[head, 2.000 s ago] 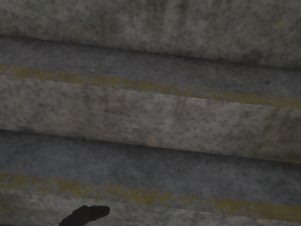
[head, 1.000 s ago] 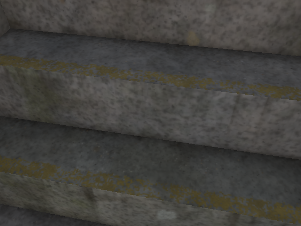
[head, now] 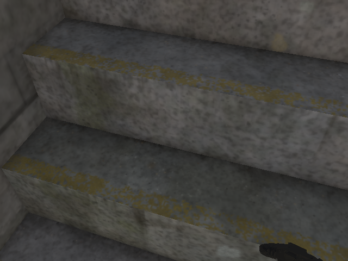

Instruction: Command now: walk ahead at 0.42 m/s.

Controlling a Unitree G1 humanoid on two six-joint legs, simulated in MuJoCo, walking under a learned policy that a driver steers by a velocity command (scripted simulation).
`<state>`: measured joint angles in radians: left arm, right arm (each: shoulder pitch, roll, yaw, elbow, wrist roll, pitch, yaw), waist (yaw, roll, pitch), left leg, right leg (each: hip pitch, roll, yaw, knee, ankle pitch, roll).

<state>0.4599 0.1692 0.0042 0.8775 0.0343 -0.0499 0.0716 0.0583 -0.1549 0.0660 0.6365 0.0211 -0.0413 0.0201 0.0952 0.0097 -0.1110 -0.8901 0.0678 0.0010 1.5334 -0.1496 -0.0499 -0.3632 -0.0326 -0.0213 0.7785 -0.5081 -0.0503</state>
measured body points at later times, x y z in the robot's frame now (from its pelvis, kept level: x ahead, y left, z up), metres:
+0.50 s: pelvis +0.09 +0.05 +0.02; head +0.07 +0.09 +0.47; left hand +0.24 +0.20 -0.12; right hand +0.09 -0.15 -0.12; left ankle +0.09 +0.14 -0.71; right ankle +0.07 -0.11 -0.39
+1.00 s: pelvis +0.06 -0.01 +0.03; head +0.07 -0.01 +0.48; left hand +0.11 +0.22 -0.12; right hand +0.08 -0.23 -0.13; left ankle +0.09 +0.14 -0.71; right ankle +0.01 -0.10 -0.71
